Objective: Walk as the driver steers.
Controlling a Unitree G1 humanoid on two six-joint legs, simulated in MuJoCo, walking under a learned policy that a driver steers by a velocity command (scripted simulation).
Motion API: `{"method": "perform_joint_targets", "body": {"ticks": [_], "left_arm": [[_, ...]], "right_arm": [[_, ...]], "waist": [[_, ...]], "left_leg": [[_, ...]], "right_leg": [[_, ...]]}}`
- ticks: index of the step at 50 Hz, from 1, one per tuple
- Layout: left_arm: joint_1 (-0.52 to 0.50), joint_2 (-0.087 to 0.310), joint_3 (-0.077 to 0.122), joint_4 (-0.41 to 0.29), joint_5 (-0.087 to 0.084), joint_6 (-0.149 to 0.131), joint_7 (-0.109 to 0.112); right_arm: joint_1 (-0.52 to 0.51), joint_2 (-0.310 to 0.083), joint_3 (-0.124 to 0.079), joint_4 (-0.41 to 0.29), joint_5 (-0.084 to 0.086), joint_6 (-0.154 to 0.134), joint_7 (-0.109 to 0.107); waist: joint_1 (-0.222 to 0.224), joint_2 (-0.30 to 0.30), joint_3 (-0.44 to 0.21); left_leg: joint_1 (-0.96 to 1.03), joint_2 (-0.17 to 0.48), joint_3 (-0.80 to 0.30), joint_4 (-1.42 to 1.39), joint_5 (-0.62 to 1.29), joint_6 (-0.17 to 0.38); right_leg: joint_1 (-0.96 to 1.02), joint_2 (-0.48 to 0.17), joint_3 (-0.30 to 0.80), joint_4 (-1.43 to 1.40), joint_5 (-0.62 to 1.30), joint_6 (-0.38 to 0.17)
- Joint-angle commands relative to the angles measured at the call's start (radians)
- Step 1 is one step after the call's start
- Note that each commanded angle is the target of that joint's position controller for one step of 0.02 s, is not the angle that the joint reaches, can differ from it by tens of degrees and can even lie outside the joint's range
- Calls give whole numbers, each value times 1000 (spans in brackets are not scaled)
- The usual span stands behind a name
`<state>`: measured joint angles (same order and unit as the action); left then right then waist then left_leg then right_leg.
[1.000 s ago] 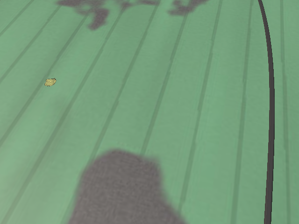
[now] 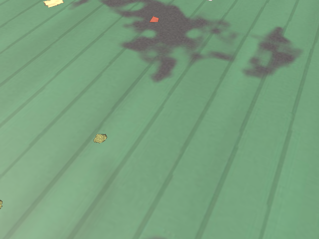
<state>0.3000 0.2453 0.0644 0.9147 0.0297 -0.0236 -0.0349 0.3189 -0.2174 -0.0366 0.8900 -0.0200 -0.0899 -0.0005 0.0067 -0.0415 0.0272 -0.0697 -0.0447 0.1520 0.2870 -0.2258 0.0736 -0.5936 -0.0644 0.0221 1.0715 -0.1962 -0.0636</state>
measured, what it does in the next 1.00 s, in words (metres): walks ahead: right foot, then left foot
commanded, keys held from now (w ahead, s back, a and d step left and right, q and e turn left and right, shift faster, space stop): w+e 0.08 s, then no key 0.92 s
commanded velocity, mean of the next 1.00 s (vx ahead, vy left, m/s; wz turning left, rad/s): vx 0.15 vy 0.00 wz -0.13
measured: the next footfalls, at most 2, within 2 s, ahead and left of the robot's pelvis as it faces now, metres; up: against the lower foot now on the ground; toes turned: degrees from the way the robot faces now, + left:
right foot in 0.24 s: +0.30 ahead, -0.10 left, +0.00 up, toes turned -10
left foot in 0.64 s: +0.30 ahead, +0.10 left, +0.00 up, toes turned -6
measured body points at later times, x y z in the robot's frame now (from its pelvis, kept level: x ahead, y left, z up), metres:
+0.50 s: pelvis +0.20 -0.03 -0.01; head +0.23 -0.04 +0.44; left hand +0.30 +0.20 -0.15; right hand +0.22 -0.27 -0.16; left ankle +0.23 +0.12 -0.70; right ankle +0.26 -0.09 -0.75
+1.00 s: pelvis +0.26 +0.01 +0.00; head +0.26 +0.01 +0.45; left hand +0.29 +0.23 -0.16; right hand +0.23 -0.21 -0.16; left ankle +0.26 +0.11 -0.75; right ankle +0.26 -0.09 -0.75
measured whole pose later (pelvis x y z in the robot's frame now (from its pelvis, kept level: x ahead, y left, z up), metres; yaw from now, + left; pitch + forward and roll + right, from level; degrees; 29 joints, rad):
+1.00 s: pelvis +0.26 +0.01 +0.00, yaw -8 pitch -1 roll +0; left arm 0.27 0.16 0.01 1.13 0.01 -0.01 0.03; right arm 0.29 -0.14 0.00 1.10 -0.01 -0.02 -0.04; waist 0.01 0.00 0.02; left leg -0.14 -0.01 0.04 0.39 -0.23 0.03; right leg -0.18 0.02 -0.05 0.38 -0.17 -0.03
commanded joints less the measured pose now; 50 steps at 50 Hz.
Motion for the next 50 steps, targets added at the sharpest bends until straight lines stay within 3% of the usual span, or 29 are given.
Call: {"method": "perform_joint_targets", "body": {"ticks": [1,4,7,10,11,12,13,14,15,16,17,18,19,22,26,29,31,32,33,34,35,38,41,50], "left_arm": [[-50,17,3,-70,2,-1,-13],[-178,-7,-15,-117,0,-7,-26],[-240,-25,-30,-139,9,-14,-25],[-97,15,-20,-89,19,-25,-6],[2,43,-9,-54,25,-36,1],[92,72,1,-23,38,-50,9],[172,171,23,-7,52,-54,21],[174,203,31,-3,4,-46,27],[144,177,30,-28,-35,-28,34],[24,134,15,-38,-38,-22,41],[-42,71,-5,-38,-36,-19,46],[-76,44,-15,-35,-37,-20,52],[-89,38,-20,-29,-30,-20,54],[-105,53,-23,-14,-5,-35,45],[-79,61,-24,21,0,-26,39],[-76,64,-22,41,-4,-5,44],[-95,50,-28,47,-15,5,51],[-74,33,-32,57,-14,7,53],[-45,8,-36,59,-15,7,53],[8,-35,-42,76,-33,14,48],[0,-8,-41,98,-22,16,50],[-2,28,-31,125,-18,11,54],[-1,0,-41,149,-21,5,60],[18,-18,-50,205,-21,10,74]], "right_arm": [[18,-80,-13,-23,2,-24,-6],[41,-87,-11,-1,4,-26,-12],[112,-102,-8,48,8,-20,-23],[102,-140,-13,70,7,-6,-39],[95,-146,-13,73,7,1,-40],[84,-151,-13,71,18,6,-38],[133,-95,2,40,27,5,-33],[289,-22,19,56,76,19,-24],[203,-112,-6,63,48,34,-26],[106,-88,-2,34,35,36,-22],[67,-77,-1,33,14,39,-23],[61,-75,-5,34,-7,54,-23],[103,-55,-2,55,-21,74,-22],[151,-5,7,83,-9,101,-22],[64,-26,5,81,-7,117,-37],[31,-25,6,90,-4,117,-40],[55,-6,13,113,-10,105,-42],[63,-20,15,117,-17,94,-44],[77,-61,13,115,-29,79,-48],[2,-84,11,122,1,75,-45],[-39,-39,21,115,6,67,-38],[-12,-35,21,137,13,57,-41],[28,-15,22,163,11,61,-42],[35,-5,26,202,10,66,-44]], "waist": [[6,119,73],[-13,112,89],[-29,92,99],[31,139,5],[71,138,-50],[122,107,-98],[119,-31,-231],[52,-168,-474],[81,24,-461],[54,-9,-279],[20,27,-127],[-12,27,-65],[-36,22,-53],[-70,1,-87],[-30,-64,-79],[-18,-57,-44],[-40,-16,-14],[-37,24,6],[-13,101,14],[53,244,40],[47,196,51],[27,122,27],[7,67,21],[-2,46,26]], "left_leg": [[-28,262,-87,-163,345,70],[-36,242,-3,-155,437,55],[16,257,27,-91,723,46],[104,262,33,123,1042,29],[102,255,28,263,1004,24],[33,221,48,450,837,7],[-183,148,58,775,269,-16],[-405,3,-63,1119,-469,-46],[-408,30,-194,1119,-368,-52],[-456,65,-196,1066,-309,-51],[-442,96,-184,967,-266,-55],[-384,114,-185,886,-231,-60],[-289,106,-166,848,-201,-66],[-193,86,-146,710,-160,-75],[-181,89,-132,496,-103,-75],[-150,81,-126,381,-88,-69],[-59,78,-120,205,-10,-53],[-32,123,-179,107,32,-44],[-41,231,-306,18,43,-27],[-227,262,-365,-32,-41,8],[-298,241,-349,-60,-102,-8],[-233,164,-263,-29,-29,-42],[-145,155,-243,7,50,-30],[-117,150,-231,20,111,-22]], "right_leg": [[-114,-21,-4,-57,119,9],[-55,-3,-73,-270,230,7],[40,47,-141,-434,239,-15],[206,131,-157,-476,142,-62],[314,146,-133,-533,158,-84],[471,121,-104,-651,324,-107],[760,-125,100,-519,868,-179],[1034,-409,447,-495,1276,-388],[898,-349,368,-566,1120,-373],[735,-305,282,-652,891,-335],[563,-253,214,-724,756,-274],[446,-211,155,-767,688,-227],[346,-179,107,-789,668,-206],[266,-133,30,-802,632,-193],[266,-116,55,-841,223,-164],[239,-124,109,-854,-59,-147],[192,-106,118,-824,-165,-102],[176,-86,118,-800,-183,-60],[184,-37,80,-716,-145,-23],[320,51,1,-717,-73,2],[432,35,9,-713,0,14],[473,-4,42,-726,76,8],[420,-12,45,-749,72,11],[435,-20,42,-748,110,19]]}}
